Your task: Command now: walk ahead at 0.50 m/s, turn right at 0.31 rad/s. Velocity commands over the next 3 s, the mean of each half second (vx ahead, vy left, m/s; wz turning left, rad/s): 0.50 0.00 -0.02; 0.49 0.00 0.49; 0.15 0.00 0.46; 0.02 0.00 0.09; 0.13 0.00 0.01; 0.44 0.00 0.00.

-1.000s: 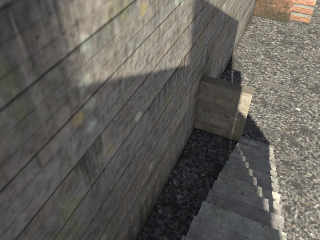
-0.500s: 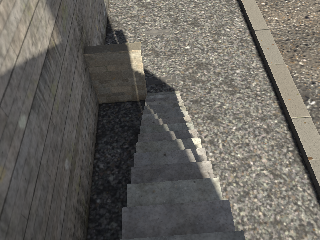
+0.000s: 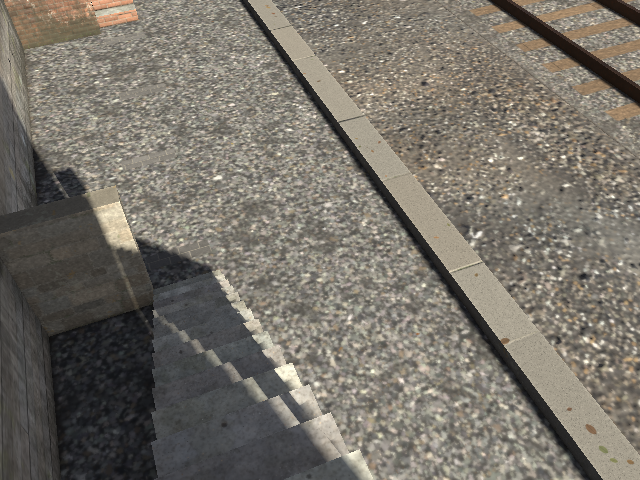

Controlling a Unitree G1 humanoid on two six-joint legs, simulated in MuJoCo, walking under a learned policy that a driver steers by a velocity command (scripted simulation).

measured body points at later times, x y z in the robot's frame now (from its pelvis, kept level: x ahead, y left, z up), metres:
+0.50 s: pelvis +0.26 -0.09 -0.15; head +0.27 -0.11 +0.30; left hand +0.15 +0.14 -0.28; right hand +0.34 -0.40 -0.28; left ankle +0.38 +0.06 -0.80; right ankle +0.23 -0.20 -0.89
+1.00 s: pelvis +0.59 +0.11 -0.47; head +0.60 +0.19 -0.02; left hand +0.31 +0.19 -0.60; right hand +0.85 -0.12 -0.53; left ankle +0.65 +0.24 -1.23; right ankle +0.33 -0.17 -0.79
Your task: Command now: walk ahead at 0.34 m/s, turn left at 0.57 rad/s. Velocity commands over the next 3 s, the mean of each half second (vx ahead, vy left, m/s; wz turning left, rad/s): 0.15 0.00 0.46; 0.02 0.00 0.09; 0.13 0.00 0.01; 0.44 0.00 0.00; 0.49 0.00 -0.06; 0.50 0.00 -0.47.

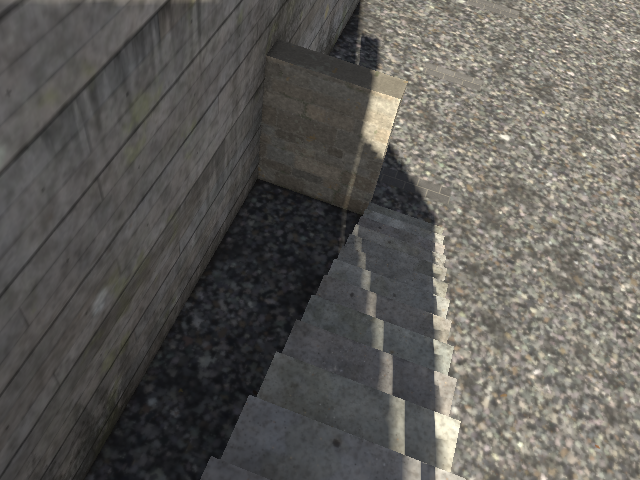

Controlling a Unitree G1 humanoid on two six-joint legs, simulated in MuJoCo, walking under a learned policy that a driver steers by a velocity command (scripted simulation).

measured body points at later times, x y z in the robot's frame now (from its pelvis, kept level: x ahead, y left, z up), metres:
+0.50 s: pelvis +0.33 +0.00 -0.25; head +0.31 -0.01 +0.20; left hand +0.28 +0.31 -0.37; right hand +0.45 -0.22 -0.39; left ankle +0.19 +0.10 -0.70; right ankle +0.32 -0.09 -0.99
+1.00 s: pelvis +0.45 +0.03 -0.24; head +0.48 +0.01 +0.21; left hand +0.43 +0.28 -0.39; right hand +0.50 -0.17 -0.41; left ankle +0.41 +0.14 -0.98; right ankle +0.38 -0.06 -0.98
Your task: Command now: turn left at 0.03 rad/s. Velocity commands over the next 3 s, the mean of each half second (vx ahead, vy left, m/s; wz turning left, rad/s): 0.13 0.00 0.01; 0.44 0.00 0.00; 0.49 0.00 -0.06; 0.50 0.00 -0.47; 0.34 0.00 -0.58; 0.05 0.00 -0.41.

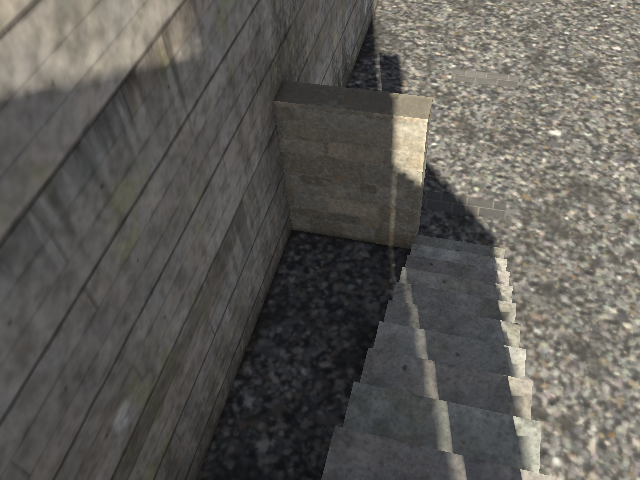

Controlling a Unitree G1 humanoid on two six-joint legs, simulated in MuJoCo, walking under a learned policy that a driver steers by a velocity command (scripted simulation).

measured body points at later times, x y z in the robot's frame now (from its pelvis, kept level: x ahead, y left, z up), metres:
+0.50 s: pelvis +0.07 +0.00 -0.01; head +0.09 +0.00 +0.44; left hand +0.06 +0.28 -0.15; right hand +0.13 -0.25 -0.15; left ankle +0.00 +0.11 -0.73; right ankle -0.09 -0.07 -0.74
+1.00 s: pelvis +0.29 -0.09 -0.31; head +0.28 -0.14 +0.14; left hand +0.35 +0.25 -0.40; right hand +0.10 -0.23 -0.47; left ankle +0.05 +0.09 -0.71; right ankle +0.38 -0.21 -1.07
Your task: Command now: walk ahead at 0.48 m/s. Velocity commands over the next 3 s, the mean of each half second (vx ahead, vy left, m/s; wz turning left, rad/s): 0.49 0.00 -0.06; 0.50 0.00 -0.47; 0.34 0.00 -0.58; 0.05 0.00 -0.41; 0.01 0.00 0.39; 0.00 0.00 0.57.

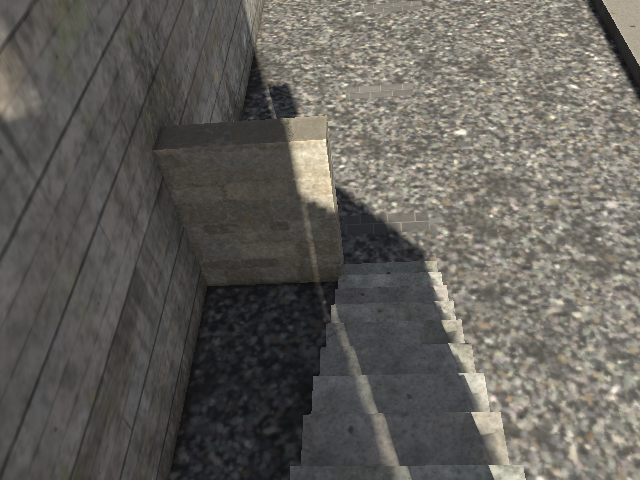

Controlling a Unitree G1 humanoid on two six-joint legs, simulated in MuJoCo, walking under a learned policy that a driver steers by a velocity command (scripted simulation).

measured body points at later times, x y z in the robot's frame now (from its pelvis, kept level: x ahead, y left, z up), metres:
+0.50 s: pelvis +0.22 +0.01 -0.10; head +0.23 +0.01 +0.35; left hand +0.18 +0.27 -0.24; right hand +0.25 -0.24 -0.24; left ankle +0.16 +0.10 -0.82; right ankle +0.22 -0.12 -0.75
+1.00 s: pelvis +0.54 -0.14 -0.47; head +0.57 -0.22 -0.03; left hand +0.78 +0.09 -0.54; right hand +0.32 -0.28 -0.62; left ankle +0.38 +0.07 -0.84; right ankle +0.53 -0.24 -1.20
